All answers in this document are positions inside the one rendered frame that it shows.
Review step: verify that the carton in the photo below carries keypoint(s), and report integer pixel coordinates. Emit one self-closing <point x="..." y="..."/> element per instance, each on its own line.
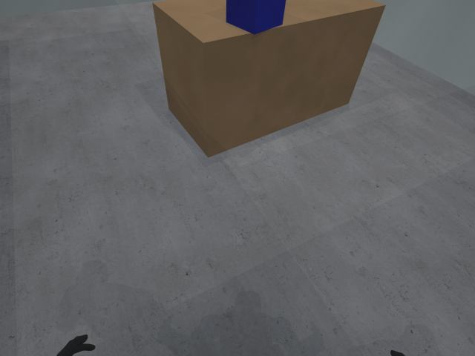
<point x="255" y="16"/>

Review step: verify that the left robot hand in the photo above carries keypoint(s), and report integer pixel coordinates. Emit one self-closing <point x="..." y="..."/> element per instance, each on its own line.
<point x="76" y="345"/>

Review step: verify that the pedestal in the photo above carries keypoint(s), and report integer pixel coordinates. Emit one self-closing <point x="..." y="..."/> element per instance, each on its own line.
<point x="227" y="86"/>

